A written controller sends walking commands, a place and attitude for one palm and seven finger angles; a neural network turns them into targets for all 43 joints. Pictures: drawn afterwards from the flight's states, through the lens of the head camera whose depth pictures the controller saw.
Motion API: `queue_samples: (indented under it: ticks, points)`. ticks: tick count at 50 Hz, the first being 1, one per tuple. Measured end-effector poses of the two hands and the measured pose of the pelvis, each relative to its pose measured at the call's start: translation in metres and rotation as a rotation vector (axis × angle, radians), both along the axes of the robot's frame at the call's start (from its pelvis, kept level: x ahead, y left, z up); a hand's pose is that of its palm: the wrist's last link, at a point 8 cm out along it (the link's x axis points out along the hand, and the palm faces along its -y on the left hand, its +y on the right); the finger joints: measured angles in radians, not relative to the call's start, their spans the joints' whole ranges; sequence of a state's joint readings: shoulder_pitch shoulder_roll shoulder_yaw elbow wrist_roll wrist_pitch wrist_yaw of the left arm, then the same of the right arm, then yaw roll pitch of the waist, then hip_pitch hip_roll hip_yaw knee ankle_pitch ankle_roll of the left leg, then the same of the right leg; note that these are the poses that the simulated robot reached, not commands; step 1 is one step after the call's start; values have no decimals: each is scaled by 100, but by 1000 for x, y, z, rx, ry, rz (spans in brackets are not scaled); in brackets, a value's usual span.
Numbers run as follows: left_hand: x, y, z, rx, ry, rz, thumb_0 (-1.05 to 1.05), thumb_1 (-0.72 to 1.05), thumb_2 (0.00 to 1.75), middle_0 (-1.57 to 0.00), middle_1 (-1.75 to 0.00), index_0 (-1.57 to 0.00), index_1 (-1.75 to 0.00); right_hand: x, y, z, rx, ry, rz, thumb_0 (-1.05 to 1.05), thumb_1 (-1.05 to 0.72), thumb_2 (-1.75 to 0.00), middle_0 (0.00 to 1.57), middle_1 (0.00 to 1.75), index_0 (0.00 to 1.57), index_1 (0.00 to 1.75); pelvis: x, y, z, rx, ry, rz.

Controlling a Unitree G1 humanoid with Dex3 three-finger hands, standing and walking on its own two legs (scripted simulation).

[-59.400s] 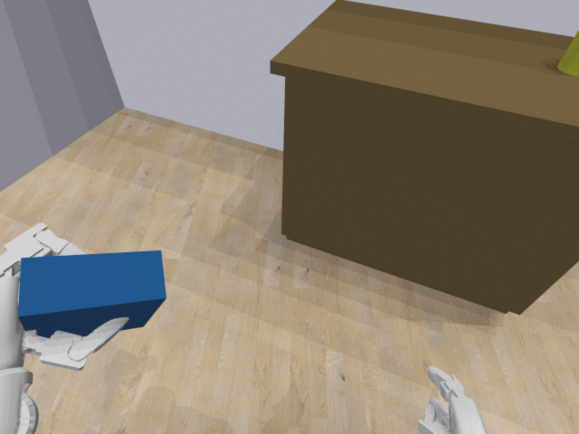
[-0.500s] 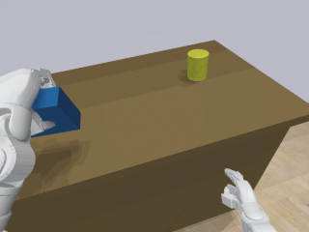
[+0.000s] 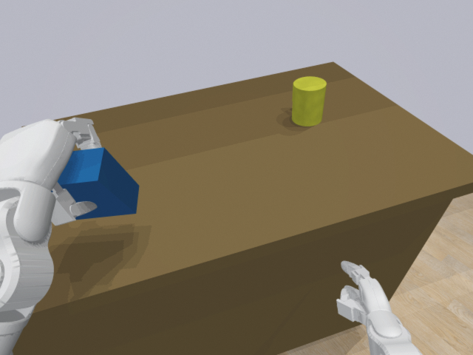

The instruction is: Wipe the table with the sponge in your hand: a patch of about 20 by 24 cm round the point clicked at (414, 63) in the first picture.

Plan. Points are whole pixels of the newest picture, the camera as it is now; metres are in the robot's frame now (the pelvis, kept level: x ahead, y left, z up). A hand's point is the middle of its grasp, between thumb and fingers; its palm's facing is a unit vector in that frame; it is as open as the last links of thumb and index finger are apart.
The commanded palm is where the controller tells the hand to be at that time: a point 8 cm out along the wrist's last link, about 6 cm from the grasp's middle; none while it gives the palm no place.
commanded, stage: bring the sponge back beside the body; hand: left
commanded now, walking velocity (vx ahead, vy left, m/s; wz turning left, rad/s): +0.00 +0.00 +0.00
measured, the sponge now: (83, 193) +0.25 +0.28 +0.20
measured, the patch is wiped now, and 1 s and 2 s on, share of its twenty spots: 1.00 1.00 1.00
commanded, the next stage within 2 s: step back with the hand held close in 1.20 s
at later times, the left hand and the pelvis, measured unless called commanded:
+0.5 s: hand (60, 178) +0.22 +0.27 +0.25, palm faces +0.36 -0.15 -0.92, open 8.9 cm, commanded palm +0.16 +0.28 +0.31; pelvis +0.00 +0.00 +0.00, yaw -1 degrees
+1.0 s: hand (52, 192) +0.20 +0.27 +0.25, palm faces +0.37 -0.15 -0.92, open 8.9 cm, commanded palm +0.14 +0.28 +0.31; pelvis +0.00 +0.00 +0.00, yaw +0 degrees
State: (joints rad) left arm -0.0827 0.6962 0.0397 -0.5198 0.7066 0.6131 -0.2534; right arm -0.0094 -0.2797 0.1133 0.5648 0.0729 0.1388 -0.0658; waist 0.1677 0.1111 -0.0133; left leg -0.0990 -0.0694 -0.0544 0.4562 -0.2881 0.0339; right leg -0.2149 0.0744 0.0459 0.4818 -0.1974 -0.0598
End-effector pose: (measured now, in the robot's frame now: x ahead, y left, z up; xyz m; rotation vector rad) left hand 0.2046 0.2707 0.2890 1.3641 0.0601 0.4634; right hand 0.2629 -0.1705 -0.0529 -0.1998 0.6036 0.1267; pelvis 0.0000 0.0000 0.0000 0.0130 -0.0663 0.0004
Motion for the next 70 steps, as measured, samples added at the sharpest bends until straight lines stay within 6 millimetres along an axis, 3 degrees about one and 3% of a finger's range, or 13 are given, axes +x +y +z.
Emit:
queue_samples:
  ticks: [10,44,67,70]
  points:
    - [-13,9,6,-11,-65,30,-1,-44,108,-80,-140,-88,-144,0,2,2,-17,10,1,1,-90,-90,20,30,18,30,-1,3,1,-3,-13,2]
    - [-40,-5,1,-23,-82,10,-1,-44,108,-80,-140,-88,-144,-3,1,2,-7,3,16,1,-90,-90,20,30,19,29,-3,-4,-1,-4,-24,-8]
    - [-42,2,0,-16,-84,22,-1,-44,108,-80,-140,-88,-144,-9,1,4,-13,-12,8,1,-90,-90,20,30,19,29,-8,-2,-1,-5,-32,-8]
    - [-32,8,-5,-363,-223,-192,-1,-44,108,-80,-140,-88,-144,-19,-1,5,-9,-19,6,1,-90,-90,20,30,18,29,-10,-2,-2,-19,4,34]
